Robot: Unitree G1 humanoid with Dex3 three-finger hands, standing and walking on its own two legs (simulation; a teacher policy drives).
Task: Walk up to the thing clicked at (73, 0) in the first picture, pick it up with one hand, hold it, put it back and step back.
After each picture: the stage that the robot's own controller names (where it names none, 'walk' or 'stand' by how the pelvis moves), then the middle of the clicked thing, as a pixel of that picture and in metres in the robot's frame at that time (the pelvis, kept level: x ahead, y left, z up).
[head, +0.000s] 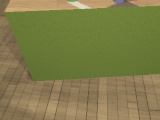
stand; out of the picture +1.07 +0.10 +0.10
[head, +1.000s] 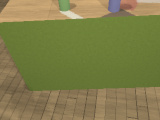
walk; out of the picture +0.97 +0.17 +0.12
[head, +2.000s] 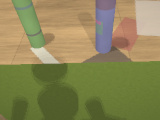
walk; (30, 22) +0.61 +0.26 +0.11
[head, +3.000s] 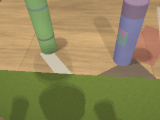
stand; (42, 25) +0.54 +0.19 +0.13
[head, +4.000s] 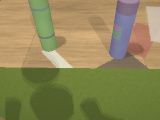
walk; (44, 24) +0.58 +0.19 +0.11
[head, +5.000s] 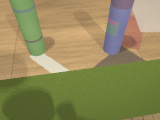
walk; (29, 26) +0.53 +0.18 +0.12
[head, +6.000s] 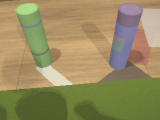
stand; (36, 39) +0.49 +0.19 +0.10
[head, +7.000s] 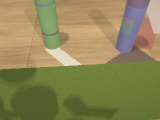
walk; (48, 20) +0.57 +0.15 +0.12
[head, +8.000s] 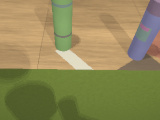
walk; (62, 21) +0.55 +0.12 +0.12
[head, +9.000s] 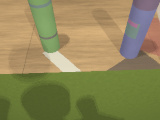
stand; (45, 22) +0.52 +0.15 +0.13
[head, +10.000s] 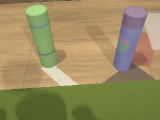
stand; (43, 40) +0.50 +0.17 +0.10
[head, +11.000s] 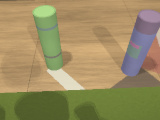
stand; (50, 42) +0.48 +0.14 +0.10
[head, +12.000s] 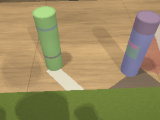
stand; (50, 42) +0.48 +0.14 +0.10
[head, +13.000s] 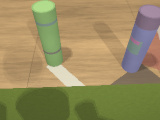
rise first; (50, 37) +0.49 +0.14 +0.10
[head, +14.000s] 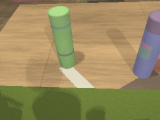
rise first; (63, 40) +0.50 +0.13 +0.10
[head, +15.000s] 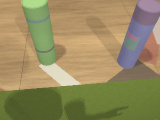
go down; (42, 35) +0.49 +0.12 +0.11
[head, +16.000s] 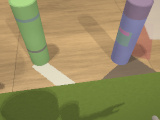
go down; (33, 35) +0.49 +0.13 +0.12
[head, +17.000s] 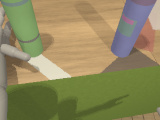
close in; (23, 22) +0.49 +0.14 +0.15
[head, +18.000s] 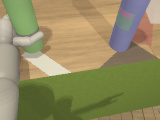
lift; (22, 16) +0.50 +0.13 +0.16
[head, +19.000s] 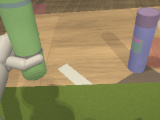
lift; (23, 34) +0.33 +0.16 +0.29
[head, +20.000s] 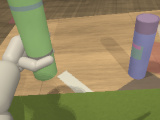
hold; (35, 36) +0.33 +0.13 +0.29
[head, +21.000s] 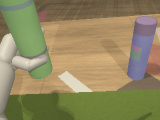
hold; (28, 34) +0.32 +0.15 +0.30
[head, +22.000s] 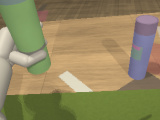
hold; (25, 29) +0.31 +0.14 +0.32
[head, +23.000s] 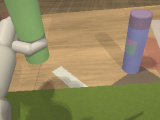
crouch; (27, 19) +0.36 +0.14 +0.31
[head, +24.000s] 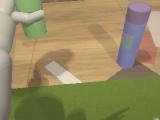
crouch; out of the picture +0.48 +0.14 +0.31
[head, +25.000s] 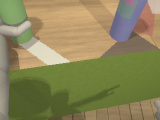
lower; (9, 3) +0.52 +0.15 +0.17
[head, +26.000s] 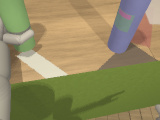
lower; (13, 13) +0.51 +0.15 +0.16
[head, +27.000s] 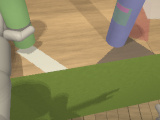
lower; (14, 9) +0.52 +0.14 +0.16
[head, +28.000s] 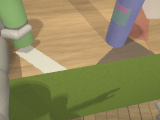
lower; (10, 8) +0.52 +0.15 +0.16
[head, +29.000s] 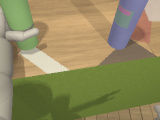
open; (17, 11) +0.52 +0.14 +0.16
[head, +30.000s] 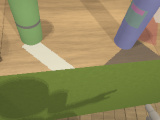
rise; (24, 5) +0.50 +0.13 +0.17
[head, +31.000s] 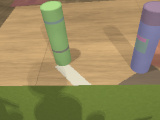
sink last; (58, 37) +0.50 +0.14 +0.14
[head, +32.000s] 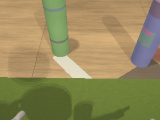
stand; (57, 26) +0.51 +0.12 +0.14
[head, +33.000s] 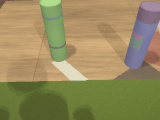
stand; (55, 33) +0.52 +0.13 +0.12
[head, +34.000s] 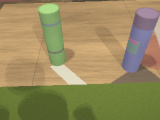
stand; (54, 38) +0.52 +0.14 +0.10
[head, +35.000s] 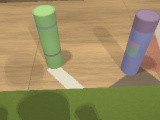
stand; (50, 40) +0.50 +0.14 +0.10
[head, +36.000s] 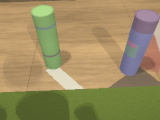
stand; (49, 41) +0.49 +0.15 +0.10
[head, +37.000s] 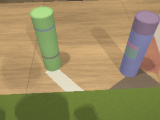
stand; (48, 43) +0.48 +0.15 +0.10
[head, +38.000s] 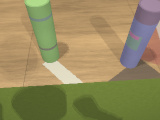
walk; (45, 33) +0.49 +0.14 +0.10
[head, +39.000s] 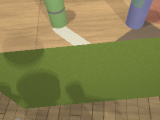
walk; out of the picture +0.62 +0.12 +0.12
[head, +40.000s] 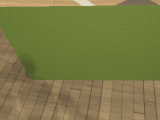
walk; out of the picture +0.90 +0.07 +0.14
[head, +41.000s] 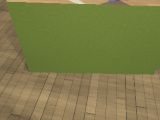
walk; out of the picture +1.18 +0.10 +0.11
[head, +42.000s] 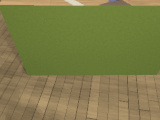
stand; out of the picture +1.10 +0.13 +0.10
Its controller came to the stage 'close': yes
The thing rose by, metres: 0.21
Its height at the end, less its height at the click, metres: +0.00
